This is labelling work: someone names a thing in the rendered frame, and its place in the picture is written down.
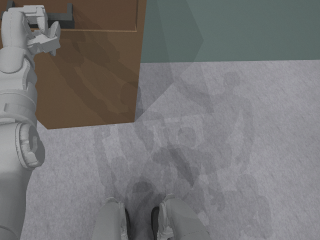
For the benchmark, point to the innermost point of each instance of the drawer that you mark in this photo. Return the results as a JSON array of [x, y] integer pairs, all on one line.
[[88, 14]]

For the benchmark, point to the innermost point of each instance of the left robot thigh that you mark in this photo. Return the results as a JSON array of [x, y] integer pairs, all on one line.
[[111, 218]]

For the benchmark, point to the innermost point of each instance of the cabinet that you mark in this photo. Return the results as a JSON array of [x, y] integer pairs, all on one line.
[[93, 78]]

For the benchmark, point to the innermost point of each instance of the robot left forearm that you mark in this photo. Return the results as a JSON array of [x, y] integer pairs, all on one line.
[[18, 95]]

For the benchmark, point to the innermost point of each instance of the robot left hand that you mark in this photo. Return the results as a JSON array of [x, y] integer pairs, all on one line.
[[15, 30]]

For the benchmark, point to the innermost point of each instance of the right robot thigh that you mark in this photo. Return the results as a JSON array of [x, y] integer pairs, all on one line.
[[185, 224]]

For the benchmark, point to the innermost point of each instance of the handle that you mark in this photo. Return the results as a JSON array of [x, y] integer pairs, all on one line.
[[66, 20]]

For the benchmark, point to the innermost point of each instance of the robot left upper arm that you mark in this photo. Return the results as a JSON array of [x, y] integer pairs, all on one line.
[[21, 151]]

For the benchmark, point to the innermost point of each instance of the robot thigh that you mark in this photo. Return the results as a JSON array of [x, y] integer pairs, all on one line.
[[185, 224], [111, 218]]

